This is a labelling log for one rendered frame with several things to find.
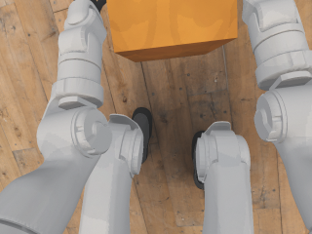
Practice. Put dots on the robot left upper arm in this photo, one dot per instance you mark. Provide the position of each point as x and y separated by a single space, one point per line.
44 200

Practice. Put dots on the robot right upper arm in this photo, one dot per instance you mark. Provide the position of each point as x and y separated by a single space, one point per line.
283 116

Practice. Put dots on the robot right thigh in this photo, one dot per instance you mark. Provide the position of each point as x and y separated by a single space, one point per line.
227 184

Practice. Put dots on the carton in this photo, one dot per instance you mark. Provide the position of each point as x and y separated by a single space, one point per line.
145 30

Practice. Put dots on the right robot forearm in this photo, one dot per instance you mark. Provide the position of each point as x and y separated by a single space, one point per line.
279 45

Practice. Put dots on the left robot shin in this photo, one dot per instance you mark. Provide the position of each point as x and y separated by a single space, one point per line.
123 119

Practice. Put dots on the robot left hand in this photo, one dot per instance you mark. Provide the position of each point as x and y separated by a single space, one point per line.
99 4

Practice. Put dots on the left robot forearm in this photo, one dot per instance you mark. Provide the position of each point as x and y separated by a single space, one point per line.
79 60

